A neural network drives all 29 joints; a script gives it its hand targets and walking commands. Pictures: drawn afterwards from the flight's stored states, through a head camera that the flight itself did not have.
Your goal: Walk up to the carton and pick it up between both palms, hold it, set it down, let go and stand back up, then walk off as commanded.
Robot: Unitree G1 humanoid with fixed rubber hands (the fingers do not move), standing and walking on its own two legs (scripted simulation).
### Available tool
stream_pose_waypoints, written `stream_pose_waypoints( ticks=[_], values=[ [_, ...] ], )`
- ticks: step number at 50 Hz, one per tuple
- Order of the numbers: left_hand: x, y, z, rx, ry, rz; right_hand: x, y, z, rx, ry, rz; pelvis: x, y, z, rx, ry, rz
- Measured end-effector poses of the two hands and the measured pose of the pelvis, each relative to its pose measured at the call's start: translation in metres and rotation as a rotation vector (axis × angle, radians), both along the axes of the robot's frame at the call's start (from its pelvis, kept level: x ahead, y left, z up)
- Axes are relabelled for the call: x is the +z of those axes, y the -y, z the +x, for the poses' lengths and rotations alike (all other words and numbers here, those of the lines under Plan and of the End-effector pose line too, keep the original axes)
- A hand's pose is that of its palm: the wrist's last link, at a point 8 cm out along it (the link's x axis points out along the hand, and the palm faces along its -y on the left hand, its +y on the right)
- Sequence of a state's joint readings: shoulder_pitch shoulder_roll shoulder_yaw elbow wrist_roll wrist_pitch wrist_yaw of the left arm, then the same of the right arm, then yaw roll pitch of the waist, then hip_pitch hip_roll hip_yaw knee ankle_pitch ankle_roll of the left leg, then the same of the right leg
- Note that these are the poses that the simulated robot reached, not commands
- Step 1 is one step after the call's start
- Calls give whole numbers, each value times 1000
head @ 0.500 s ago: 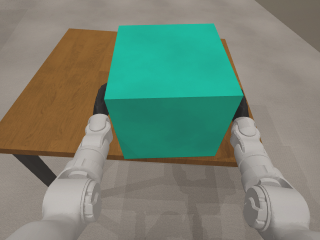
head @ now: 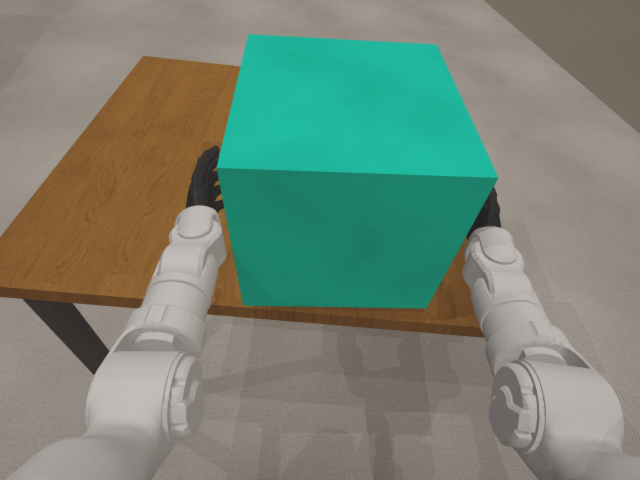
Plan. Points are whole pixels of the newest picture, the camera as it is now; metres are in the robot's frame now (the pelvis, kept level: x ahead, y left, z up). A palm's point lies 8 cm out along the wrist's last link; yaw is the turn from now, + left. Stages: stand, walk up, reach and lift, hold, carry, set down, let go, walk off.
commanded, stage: reach and lift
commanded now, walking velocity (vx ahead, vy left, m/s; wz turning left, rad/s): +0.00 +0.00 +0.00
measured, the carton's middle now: (339, 175) +0.51 +0.03 +0.11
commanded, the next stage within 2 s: none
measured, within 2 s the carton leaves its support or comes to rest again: neither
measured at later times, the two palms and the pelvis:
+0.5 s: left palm (178, 190) +0.38 +0.22 +0.16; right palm (496, 197) +0.40 -0.14 +0.19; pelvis -0.01 +0.00 +0.00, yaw +0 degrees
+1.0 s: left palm (157, 176) +0.37 +0.23 +0.19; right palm (496, 182) +0.40 -0.13 +0.22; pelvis -0.02 +0.00 +0.00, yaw +0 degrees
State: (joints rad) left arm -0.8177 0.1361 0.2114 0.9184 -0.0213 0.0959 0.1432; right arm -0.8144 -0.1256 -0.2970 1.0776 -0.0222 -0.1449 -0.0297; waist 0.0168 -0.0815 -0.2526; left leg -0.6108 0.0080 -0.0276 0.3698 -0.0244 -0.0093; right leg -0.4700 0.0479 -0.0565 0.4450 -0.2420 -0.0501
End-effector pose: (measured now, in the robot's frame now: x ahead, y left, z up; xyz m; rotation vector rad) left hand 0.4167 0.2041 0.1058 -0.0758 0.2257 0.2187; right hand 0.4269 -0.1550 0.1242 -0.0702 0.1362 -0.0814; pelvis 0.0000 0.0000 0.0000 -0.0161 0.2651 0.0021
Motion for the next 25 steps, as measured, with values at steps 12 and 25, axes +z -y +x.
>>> stream_pose_waypoints(
  ticks=[12,25],
  values=[
    [24,-6,-6,18,38,6,27,-7,1,17,39,21,1,1,-1,0,15,1],
    [58,-12,-33,23,8,-1,64,-13,-23,20,9,31,3,3,-9,2,111,4]
  ],
)
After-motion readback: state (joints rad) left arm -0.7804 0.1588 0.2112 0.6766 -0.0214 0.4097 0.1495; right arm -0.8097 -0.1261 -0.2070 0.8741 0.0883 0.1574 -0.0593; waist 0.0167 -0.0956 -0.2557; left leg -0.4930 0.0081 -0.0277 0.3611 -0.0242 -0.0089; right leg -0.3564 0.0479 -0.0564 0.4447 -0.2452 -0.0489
